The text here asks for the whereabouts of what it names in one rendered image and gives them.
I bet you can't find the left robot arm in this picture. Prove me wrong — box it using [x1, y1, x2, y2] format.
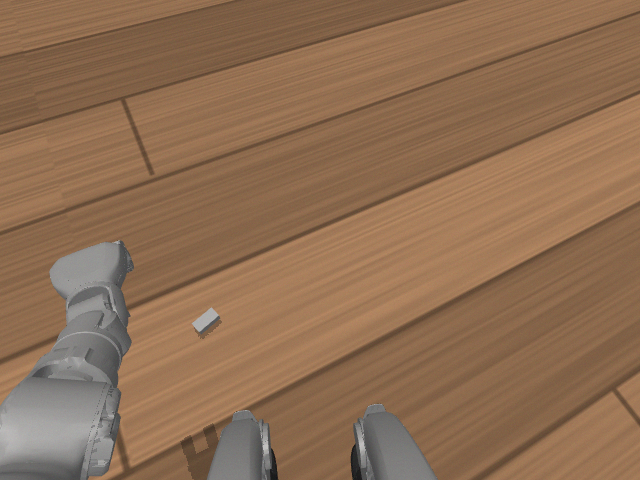
[0, 281, 132, 480]

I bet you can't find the left robot hand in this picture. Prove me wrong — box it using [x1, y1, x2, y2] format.
[49, 240, 134, 318]

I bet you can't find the small box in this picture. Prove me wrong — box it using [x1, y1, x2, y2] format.
[192, 307, 220, 334]

